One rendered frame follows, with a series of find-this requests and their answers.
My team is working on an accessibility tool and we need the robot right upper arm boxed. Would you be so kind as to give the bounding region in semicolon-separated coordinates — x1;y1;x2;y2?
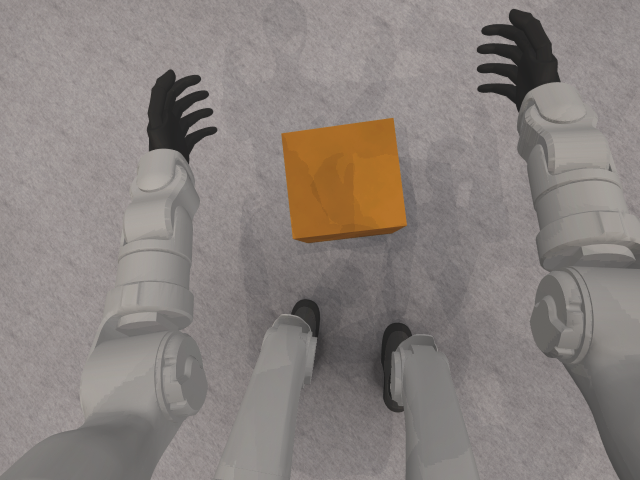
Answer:
530;266;640;480

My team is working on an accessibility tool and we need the left robot thigh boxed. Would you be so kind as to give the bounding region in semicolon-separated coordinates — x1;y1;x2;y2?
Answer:
212;324;317;480

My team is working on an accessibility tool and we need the robot right hand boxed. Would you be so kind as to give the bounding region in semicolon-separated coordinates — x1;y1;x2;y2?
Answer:
477;9;561;112

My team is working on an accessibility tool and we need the robot right shin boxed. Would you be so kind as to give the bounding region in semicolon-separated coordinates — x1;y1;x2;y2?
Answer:
390;334;451;402

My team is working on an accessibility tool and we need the right robot forearm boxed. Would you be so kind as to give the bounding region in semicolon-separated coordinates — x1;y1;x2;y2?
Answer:
517;82;640;272

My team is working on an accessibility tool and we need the carton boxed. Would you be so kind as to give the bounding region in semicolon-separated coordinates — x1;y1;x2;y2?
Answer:
281;118;407;243

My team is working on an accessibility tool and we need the left robot forearm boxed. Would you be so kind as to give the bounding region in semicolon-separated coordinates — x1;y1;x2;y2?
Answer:
80;149;200;417

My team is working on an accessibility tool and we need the robot left upper arm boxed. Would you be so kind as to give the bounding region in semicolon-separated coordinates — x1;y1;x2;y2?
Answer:
0;330;208;480

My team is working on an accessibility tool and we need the robot left hand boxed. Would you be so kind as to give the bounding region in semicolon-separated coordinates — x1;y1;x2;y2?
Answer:
147;69;217;164

